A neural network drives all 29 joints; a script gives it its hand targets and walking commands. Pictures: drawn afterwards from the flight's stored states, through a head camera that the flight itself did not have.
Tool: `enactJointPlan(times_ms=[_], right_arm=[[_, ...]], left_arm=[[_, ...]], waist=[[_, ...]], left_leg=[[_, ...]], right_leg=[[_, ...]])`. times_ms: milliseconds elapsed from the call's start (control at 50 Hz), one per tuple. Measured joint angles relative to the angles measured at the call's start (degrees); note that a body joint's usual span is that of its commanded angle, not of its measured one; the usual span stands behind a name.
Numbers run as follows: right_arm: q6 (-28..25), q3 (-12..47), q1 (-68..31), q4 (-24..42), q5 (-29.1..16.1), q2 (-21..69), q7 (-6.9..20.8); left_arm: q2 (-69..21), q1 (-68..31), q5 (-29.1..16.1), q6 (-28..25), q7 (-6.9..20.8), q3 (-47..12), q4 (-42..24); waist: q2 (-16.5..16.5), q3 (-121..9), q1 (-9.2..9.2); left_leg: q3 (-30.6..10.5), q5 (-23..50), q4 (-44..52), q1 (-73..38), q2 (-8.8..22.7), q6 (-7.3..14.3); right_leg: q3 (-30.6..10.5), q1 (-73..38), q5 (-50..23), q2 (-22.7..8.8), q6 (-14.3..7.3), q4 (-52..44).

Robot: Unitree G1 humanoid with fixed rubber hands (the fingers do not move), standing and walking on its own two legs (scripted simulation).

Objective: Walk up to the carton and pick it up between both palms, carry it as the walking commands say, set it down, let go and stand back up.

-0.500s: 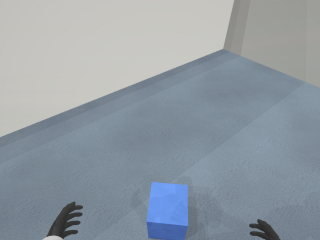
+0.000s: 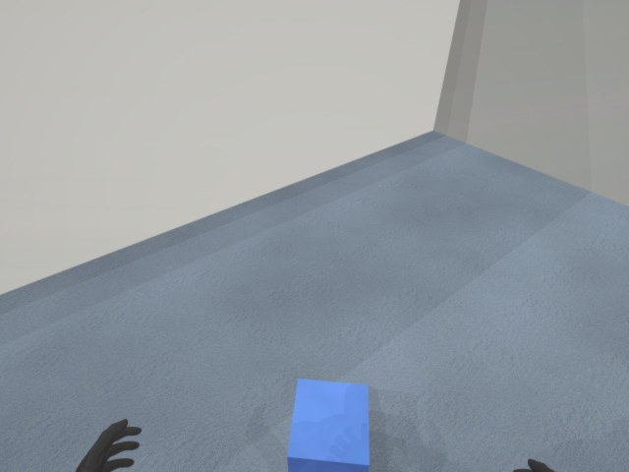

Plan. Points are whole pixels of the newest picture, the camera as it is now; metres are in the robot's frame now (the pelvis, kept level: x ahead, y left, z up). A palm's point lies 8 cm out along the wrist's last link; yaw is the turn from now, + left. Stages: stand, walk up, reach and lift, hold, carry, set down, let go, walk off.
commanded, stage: stand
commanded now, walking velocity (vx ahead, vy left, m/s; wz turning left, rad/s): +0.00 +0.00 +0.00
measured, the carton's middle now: (329, 439) +0.48 -0.02 -0.65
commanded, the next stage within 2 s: none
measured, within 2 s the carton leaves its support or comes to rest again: neither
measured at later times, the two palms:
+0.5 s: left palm out of the picture +0.12 +0.30 -0.06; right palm out of the picture +0.10 -0.29 -0.08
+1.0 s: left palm out of the picture +0.09 +0.30 -0.07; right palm out of the picture +0.06 -0.30 -0.09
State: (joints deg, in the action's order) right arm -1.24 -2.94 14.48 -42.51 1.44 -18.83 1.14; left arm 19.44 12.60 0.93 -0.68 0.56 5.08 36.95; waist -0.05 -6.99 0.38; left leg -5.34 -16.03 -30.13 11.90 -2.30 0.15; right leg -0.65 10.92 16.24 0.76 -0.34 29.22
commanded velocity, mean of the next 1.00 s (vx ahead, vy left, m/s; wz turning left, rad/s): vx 0.00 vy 0.00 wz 0.00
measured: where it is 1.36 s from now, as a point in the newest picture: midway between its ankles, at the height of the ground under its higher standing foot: outside the picture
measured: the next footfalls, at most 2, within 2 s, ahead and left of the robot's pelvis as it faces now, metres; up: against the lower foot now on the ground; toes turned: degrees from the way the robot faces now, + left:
none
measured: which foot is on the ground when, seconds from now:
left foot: down 0.00-1.00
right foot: down 0.00-1.00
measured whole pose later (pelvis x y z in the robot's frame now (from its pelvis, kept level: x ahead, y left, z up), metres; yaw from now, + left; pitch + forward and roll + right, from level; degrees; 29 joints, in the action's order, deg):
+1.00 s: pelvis -0.03 +0.00 +0.00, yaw +0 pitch -4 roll +0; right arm -1.6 -2.9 14.5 -50.5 1.4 -20.3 1.0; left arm 20.7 12.7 0.9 -1.1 0.5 5.1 43.7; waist -0.4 -1.9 0.5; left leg -5.3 -14.0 -30.1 11.7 -2.3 0.2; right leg -0.6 10.9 14.4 0.8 -0.3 29.6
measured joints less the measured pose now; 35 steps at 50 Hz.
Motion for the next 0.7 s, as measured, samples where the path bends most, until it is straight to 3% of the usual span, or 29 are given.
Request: enactJointPlan(times_ms=[700], right_arm=[[-0.7,0.0,0.0,-4.9,0.0,-0.9,-0.2]], left_arm=[[0.8,0.1,0.0,-0.5,0.0,0.0,4.4]], waist=[[-0.3,3.7,0.05]], left_leg=[[0.0,1.5,0.0,-0.2,0.0,0.0]], right_leg=[[0.0,0.0,-1.3,0.0,0.0,0.5]])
